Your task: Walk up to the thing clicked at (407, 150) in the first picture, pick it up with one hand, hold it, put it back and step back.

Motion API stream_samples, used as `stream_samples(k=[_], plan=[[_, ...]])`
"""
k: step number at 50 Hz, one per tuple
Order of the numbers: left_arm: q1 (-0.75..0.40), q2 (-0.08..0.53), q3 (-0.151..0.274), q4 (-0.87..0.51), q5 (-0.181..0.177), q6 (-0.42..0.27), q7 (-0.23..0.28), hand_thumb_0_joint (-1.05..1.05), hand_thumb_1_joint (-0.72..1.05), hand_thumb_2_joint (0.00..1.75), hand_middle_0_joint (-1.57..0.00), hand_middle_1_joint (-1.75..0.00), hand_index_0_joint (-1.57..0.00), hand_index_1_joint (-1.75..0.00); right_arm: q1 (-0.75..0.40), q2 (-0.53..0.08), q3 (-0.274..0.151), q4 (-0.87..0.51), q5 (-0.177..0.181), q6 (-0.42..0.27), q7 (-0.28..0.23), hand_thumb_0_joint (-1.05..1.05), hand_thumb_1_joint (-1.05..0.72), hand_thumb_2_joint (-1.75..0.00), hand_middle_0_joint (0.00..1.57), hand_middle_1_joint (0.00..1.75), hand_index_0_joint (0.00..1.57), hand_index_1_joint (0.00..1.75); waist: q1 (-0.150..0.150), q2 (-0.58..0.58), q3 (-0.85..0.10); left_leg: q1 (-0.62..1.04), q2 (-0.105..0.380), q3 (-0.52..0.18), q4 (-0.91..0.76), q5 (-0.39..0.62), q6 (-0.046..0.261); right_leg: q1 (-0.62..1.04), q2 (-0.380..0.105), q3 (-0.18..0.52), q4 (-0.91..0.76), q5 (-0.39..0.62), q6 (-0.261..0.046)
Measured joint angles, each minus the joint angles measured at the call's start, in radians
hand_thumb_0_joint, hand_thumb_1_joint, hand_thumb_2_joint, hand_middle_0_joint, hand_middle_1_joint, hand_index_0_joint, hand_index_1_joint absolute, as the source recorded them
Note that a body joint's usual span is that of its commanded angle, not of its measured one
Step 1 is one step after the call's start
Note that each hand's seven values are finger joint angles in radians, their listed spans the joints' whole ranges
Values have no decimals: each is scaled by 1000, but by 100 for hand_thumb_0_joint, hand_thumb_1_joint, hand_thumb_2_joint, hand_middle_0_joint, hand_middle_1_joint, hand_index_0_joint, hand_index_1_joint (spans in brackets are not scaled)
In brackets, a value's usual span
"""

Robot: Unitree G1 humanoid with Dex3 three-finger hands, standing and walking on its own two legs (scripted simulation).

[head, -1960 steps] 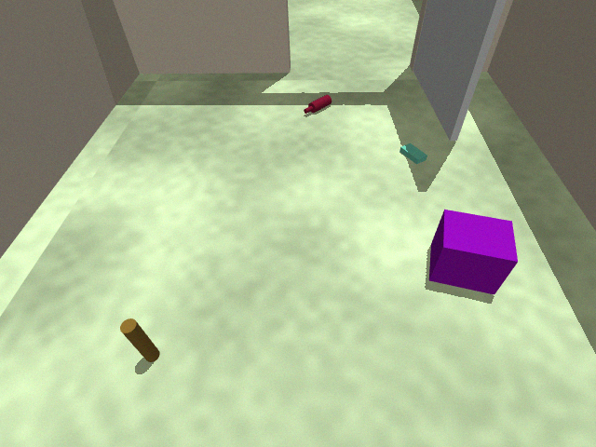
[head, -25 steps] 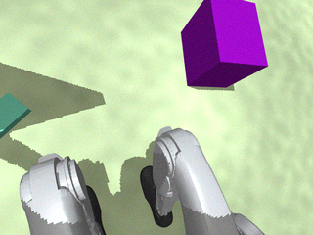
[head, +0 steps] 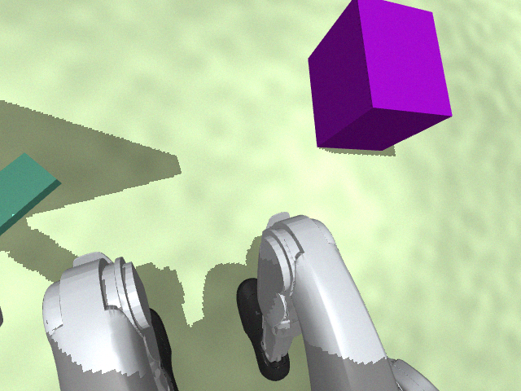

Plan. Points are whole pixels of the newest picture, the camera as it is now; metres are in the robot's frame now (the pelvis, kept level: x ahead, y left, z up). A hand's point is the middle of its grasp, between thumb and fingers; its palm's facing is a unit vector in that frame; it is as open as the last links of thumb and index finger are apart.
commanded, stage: approach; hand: left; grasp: from above
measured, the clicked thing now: (10, 195) +0.44 +0.35 -0.29
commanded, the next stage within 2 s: close in in 0.32 s
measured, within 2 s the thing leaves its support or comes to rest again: neither
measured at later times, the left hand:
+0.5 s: hand out of the picture +0.45 +0.36 -0.19, palm faces -0.25 -0.35 -0.90, open 13.3 cm
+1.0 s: hand out of the picture +0.44 +0.35 -0.24, palm faces -0.24 -0.38 -0.89, open 12.9 cm
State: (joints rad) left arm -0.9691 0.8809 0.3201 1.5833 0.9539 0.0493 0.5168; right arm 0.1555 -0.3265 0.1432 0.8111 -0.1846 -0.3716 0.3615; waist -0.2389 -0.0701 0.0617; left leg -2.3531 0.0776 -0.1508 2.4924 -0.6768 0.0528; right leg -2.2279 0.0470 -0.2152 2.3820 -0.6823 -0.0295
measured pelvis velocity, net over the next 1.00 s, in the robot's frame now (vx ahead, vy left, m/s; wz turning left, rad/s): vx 0.00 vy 0.00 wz -0.06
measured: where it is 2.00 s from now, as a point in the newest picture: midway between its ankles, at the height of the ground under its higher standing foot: (215, 363)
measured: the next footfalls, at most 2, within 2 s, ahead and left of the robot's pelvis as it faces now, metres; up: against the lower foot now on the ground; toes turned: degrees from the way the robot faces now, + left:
none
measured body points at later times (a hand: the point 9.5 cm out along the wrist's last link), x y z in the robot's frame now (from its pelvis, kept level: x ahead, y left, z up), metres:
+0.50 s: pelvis +0.00 +0.00 +0.00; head +0.27 +0.07 +0.35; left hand +0.46 +0.37 -0.14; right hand -0.01 -0.25 -0.07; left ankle +0.08 +0.12 -0.28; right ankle +0.10 -0.10 -0.28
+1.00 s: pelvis +0.00 +0.00 +0.00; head +0.28 +0.11 +0.33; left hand +0.45 +0.37 -0.19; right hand +0.05 -0.23 -0.06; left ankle +0.08 +0.12 -0.28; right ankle +0.10 -0.10 -0.28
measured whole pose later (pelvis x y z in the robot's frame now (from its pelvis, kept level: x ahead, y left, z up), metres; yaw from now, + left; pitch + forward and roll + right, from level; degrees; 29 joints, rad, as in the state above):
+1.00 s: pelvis +0.00 +0.00 +0.00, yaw -3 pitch +26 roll -14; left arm -1.18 1.05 0.32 1.84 0.92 0.12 0.65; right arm 0.08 -0.36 0.31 0.71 -0.23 -0.45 0.38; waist -0.38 -0.15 0.21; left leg -2.33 0.09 -0.22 2.52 -0.69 0.05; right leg -2.19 0.08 -0.26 2.36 -0.66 -0.01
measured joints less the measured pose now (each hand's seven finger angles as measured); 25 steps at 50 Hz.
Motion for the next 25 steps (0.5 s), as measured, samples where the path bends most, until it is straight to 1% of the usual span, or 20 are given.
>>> stream_samples(k=[2,5,8,9,13,14,18,20,21,23,25], plan=[[2,-30,-31,-18,-7,12,-4,0,-44,88,-15,-105,-16,-102,3,6,-8,4,5,6,3,1,-91,-89,20,30,20,30,3,8,-17,1,-1,6,-6,-1,0,0,-2,5,-3,-3,0],[-13,-70,-62,-21,-9,30,0,0,-47,90,-14,-106,-15,-103,1,10,-11,5,10,13,6,1,-91,-89,20,30,20,30,1,20,-39,3,-2,14,-19,2,1,-2,-3,12,-10,-3,0],[-54,-85,-72,33,-3,48,20,0,-48,91,-13,-107,-14,-104,-6,9,-4,2,8,14,6,1,-91,-89,20,30,20,30,-16,32,-56,2,-1,18,-30,8,0,-7,-2,16,-17,3,-1],[-73,-82,-62,60,1,53,29,0,-48,92,-12,-107,-14,-104,-10,7,0,1,5,12,6,1,-91,-89,20,30,20,30,-24,36,-57,1,0,18,-32,10,-1,-9,-2,16,-20,6,-1],[-155,-32,-17,171,13,78,54,0,-49,92,-12,-109,-14,-105,-15,-9,23,-9,-11,-2,-2,1,-91,-89,20,30,20,30,-68,43,-44,-7,4,11,-33,19,-2,-20,2,11,-23,22,-2],[-176,-12,-2,192,15,83,58,0,-49,92,-12,-109,-14,-105,-15,-14,31,-12,-15,-6,-4,1,-91,-89,20,30,20,30,-81,42,-35,-8,5,9,-31,21,-3,-22,3,9,-22,25,-3],[-235,74,30,247,24,99,60,0,-47,90,-13,-110,-15,-106,-1,-39,57,-24,-25,-15,-16,1,-91,-89,20,30,20,30,-122,34,11,-14,10,1,-20,26,-3,-31,8,3,-16,37,-3],[-244,106,27,253,20,106,54,0,-46,88,-13,-110,-16,-106,10,-48,68,-29,-27,-15,-24,1,-91,-89,20,30,20,30,-134,28,37,-14,13,-3,-16,24,-3,-31,11,-1,-15,40,-2],[-240,119,35,248,18,107,50,0,-45,87,-14,-110,-16,-105,15,-51,73,-30,-27,-14,-28,1,-91,-89,20,30,20,30,-137,24,50,-13,14,-6,-14,23,-3,-31,13,-3,-16,41,-1],[-223,133,48,221,10,111,38,0,-43,85,-15,-109,-18,-104,30,-52,80,-28,-23,-13,-33,1,-91,-89,20,30,20,30,-137,16,67,-11,17,-10,-12,20,-4,-30,17,-5,-17,42,-1],[-207,133,36,198,1,114,26,0,-40,84,-17,-107,-20,-102,44,-48,87,-24,-19,-11,-35,1,-91,-89,20,30,20,30,-131,6,77,-8,19,-12,-11,15,-6,-29,19,-7,-18,40,-3]])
